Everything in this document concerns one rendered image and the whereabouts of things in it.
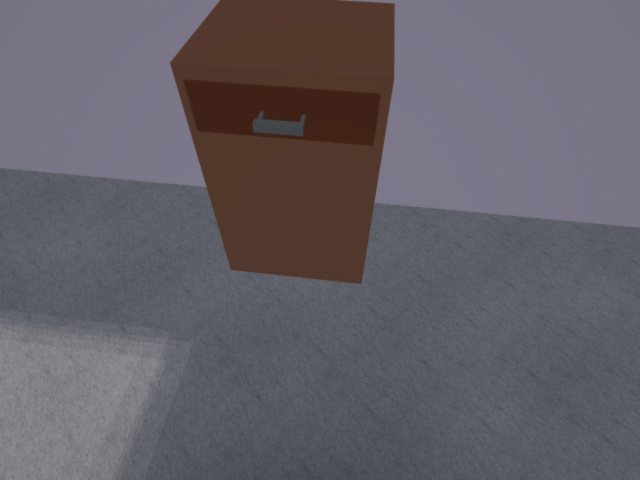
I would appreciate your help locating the drawer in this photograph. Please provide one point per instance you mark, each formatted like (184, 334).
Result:
(331, 115)

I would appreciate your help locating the handle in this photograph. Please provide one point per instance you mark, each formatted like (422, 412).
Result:
(261, 125)

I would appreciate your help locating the cabinet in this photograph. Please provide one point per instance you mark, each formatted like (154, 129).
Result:
(292, 207)

